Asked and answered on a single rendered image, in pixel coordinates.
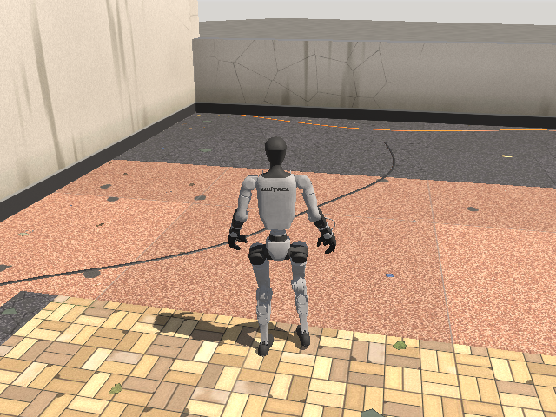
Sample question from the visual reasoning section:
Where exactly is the right robot foot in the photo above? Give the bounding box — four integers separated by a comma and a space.
296, 325, 310, 347

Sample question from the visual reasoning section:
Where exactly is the left robot forearm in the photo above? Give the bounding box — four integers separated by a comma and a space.
229, 209, 244, 237

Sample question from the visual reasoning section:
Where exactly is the robot right upper arm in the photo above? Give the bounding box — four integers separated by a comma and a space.
295, 175, 321, 222

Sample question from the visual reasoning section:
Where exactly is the robot left upper arm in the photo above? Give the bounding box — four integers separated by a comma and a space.
235, 175, 258, 222

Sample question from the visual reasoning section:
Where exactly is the right robot forearm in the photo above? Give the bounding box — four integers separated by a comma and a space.
314, 208, 333, 239

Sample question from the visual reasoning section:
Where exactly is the right robot hand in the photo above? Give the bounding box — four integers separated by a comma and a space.
317, 233, 336, 254

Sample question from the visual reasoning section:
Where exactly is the left robot hand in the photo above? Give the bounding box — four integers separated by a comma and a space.
227, 234, 248, 250

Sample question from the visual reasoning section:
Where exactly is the robot right thigh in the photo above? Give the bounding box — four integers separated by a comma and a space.
290, 241, 308, 294

